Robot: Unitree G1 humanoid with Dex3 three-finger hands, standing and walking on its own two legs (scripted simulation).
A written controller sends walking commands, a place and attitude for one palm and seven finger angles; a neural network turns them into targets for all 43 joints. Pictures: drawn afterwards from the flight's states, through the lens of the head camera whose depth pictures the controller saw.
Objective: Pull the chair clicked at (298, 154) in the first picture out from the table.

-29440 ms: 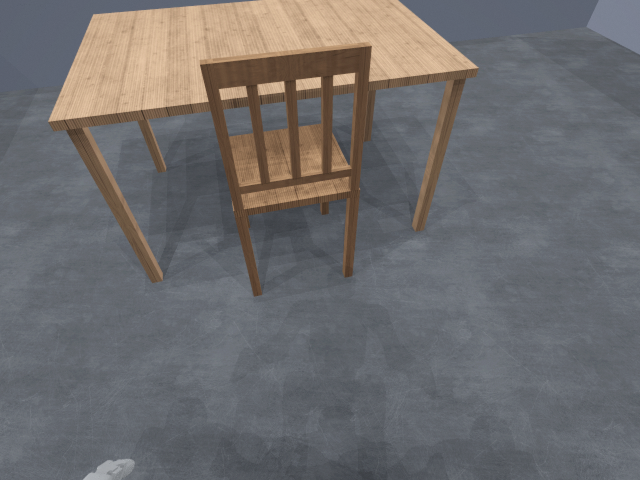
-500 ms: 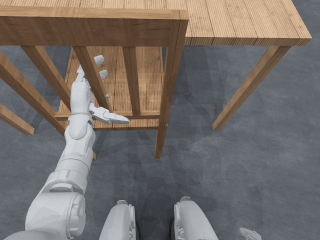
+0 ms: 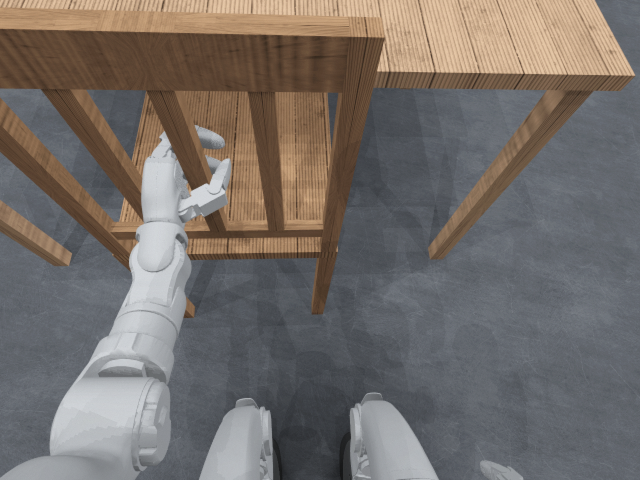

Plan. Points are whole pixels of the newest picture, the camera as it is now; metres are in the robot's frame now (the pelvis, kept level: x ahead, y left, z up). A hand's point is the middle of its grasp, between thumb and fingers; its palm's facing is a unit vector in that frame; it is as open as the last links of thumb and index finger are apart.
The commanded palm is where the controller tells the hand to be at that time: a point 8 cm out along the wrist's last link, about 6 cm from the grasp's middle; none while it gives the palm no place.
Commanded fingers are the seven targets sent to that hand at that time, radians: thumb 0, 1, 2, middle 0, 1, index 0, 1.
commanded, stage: hook a spindle and tug to test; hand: left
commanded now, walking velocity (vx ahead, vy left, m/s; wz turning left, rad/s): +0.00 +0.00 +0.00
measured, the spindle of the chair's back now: (198, 172) +0.49 +0.13 +0.03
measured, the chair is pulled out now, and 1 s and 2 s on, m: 0.00 0.04 0.19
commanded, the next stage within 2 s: step backward, pulling the chair out in 0.64 s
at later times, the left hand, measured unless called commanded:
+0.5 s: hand (216, 195) +0.45 +0.11 +0.03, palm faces -0.01 -1.00 -0.01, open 5.3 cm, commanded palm +0.41 +0.15 +0.02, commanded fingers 0.00 0.90 0.90 -0.50 -1.45 -0.50 -1.45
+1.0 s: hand (213, 209) +0.42 +0.11 +0.04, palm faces -0.02 -0.99 -0.11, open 5.5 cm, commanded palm +0.41 +0.16 +0.03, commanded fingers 0.00 0.90 0.90 -0.50 -1.45 -0.50 -1.45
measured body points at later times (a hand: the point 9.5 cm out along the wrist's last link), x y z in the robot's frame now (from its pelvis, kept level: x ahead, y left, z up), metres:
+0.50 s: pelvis +0.03 +0.01 +0.02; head +0.17 +0.01 +0.44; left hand +0.45 +0.16 +0.03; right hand +0.10 -0.25 -0.11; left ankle +0.03 +0.09 -0.62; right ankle +0.02 -0.11 -0.62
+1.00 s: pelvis +0.05 +0.01 +0.10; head +0.16 +0.00 +0.53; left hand +0.42 +0.16 +0.05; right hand +0.15 -0.24 -0.03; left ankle +0.03 +0.10 -0.62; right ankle +0.02 -0.12 -0.61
